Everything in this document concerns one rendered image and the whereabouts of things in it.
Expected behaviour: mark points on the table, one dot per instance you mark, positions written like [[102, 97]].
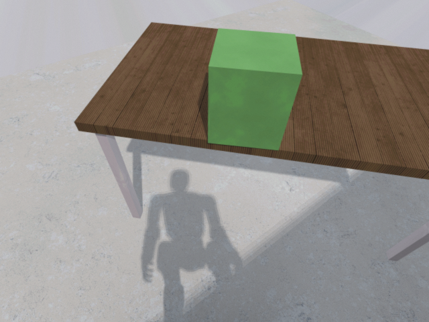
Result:
[[358, 106]]

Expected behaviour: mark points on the carton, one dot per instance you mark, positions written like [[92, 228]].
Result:
[[253, 78]]

